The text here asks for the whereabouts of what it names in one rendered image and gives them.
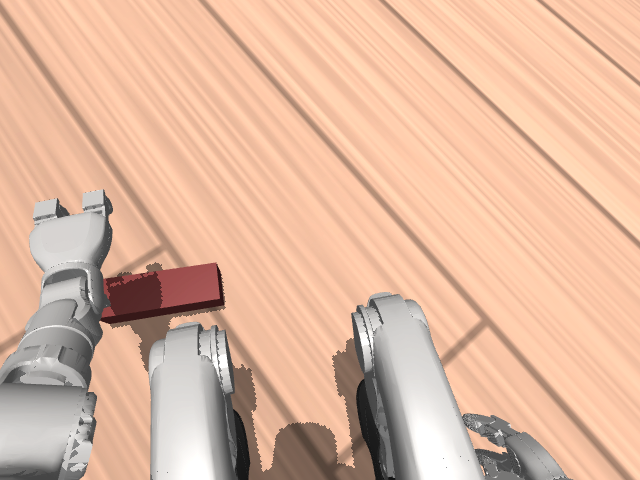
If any right robot hand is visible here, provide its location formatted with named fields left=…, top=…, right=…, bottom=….
left=462, top=414, right=568, bottom=480

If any left robot foot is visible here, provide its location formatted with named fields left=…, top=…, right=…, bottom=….
left=233, top=409, right=250, bottom=480

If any right robot foot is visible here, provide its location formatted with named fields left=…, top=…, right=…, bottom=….
left=356, top=379, right=395, bottom=480

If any left robot arm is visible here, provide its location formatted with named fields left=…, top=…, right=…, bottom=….
left=0, top=262, right=104, bottom=480

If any left robot hand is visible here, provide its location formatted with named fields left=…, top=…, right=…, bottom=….
left=29, top=189, right=113, bottom=308

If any carton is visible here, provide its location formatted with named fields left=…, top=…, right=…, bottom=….
left=100, top=263, right=224, bottom=324

